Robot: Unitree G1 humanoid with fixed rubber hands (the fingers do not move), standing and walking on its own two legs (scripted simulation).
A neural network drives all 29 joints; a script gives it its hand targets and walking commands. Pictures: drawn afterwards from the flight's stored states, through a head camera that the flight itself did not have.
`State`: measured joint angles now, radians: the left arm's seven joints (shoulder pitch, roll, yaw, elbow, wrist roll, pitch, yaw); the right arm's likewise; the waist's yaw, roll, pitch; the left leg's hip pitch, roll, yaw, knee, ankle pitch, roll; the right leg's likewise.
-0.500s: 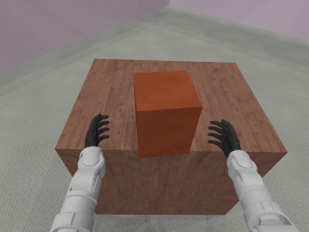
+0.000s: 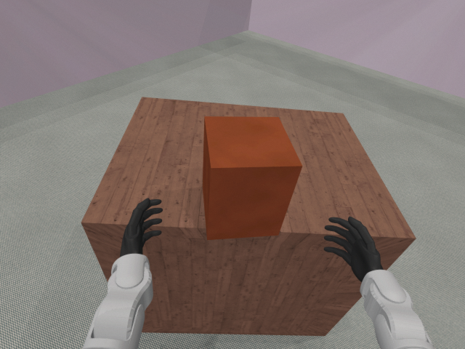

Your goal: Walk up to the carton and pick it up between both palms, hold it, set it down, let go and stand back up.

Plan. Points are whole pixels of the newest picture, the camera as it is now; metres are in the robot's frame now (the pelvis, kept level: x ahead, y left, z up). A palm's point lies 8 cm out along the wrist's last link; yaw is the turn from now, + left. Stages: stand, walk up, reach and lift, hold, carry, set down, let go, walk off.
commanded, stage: set down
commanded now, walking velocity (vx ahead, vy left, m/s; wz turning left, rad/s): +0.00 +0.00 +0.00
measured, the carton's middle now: (242, 178) +0.49 +0.04 +0.04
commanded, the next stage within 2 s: none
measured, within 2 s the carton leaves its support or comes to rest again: neither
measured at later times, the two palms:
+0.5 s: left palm (131, 279) +0.22 +0.20 +0.04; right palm (380, 294) +0.25 -0.21 +0.04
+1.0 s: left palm (130, 288) +0.22 +0.20 +0.01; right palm (376, 305) +0.25 -0.21 +0.02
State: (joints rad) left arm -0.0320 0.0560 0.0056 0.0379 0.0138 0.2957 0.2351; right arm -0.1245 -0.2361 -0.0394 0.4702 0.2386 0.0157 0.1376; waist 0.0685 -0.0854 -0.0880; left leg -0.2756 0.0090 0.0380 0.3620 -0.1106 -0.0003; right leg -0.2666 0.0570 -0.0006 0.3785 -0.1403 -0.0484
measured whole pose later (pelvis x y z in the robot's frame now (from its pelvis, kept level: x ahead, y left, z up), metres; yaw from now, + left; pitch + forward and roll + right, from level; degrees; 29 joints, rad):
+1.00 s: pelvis +0.03 +0.00 +0.00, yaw +0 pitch +0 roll +1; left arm 0.26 0.09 -0.02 -0.04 0.00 0.28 0.18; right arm 0.26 -0.24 -0.04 0.11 0.24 0.07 0.08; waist 0.07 -0.05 0.00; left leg -0.20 0.01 0.04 0.35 -0.15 0.00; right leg -0.19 0.05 0.00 0.38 -0.18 -0.05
